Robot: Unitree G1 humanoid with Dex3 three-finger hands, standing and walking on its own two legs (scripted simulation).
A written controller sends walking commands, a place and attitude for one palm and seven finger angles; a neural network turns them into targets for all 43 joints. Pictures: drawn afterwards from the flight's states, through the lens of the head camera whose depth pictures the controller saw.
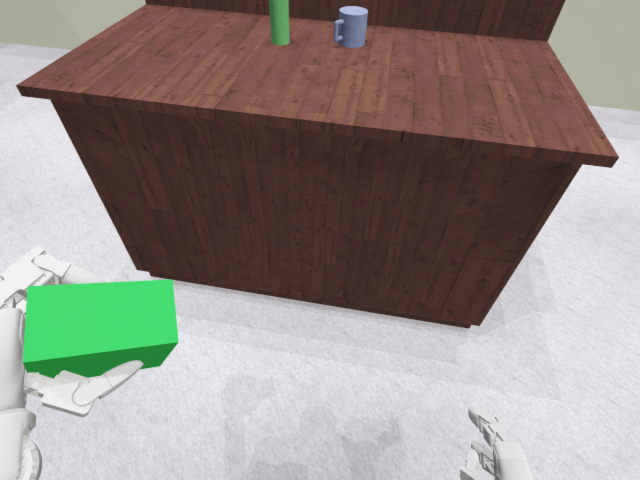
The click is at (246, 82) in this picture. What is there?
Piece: table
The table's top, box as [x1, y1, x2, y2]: [16, 4, 618, 167]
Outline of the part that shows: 16,85 21,95 608,167 611,167 618,157 548,43 544,41 367,25 365,44 358,48 347,48 340,46 333,41 333,22 289,18 290,42 286,45 275,45 272,44 270,41 269,16 267,15 146,4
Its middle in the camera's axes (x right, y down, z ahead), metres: +0.00 -0.47 +1.05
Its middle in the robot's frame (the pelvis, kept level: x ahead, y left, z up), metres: +1.11 +0.08 +0.03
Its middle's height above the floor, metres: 0.81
